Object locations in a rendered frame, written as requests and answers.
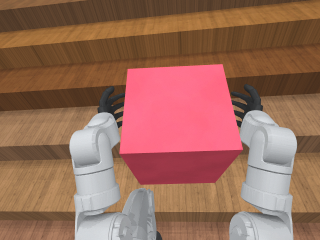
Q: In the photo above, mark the carton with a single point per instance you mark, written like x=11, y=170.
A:
x=179, y=125

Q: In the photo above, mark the robot right upper arm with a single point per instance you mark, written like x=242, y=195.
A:
x=258, y=226

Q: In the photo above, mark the left robot shin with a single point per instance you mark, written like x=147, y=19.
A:
x=151, y=226

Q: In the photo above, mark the robot left upper arm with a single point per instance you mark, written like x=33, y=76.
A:
x=105, y=226

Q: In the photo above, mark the left robot forearm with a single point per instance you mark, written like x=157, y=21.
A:
x=92, y=161

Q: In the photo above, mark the robot left thigh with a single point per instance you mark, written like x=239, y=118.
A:
x=139, y=204

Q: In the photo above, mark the robot right hand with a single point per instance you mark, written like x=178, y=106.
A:
x=253, y=102

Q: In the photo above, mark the robot left hand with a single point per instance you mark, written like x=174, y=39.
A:
x=105, y=104

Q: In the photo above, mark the right robot forearm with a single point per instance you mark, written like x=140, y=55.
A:
x=270, y=162

